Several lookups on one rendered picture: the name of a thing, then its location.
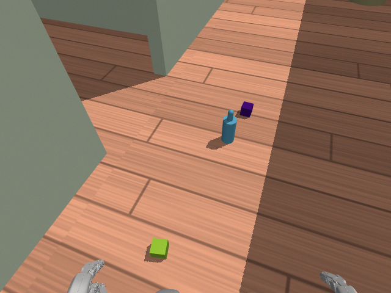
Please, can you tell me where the left robot hand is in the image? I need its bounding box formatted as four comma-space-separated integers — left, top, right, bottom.
67, 259, 110, 293

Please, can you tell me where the right robot hand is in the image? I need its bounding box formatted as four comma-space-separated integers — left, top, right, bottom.
320, 272, 357, 293

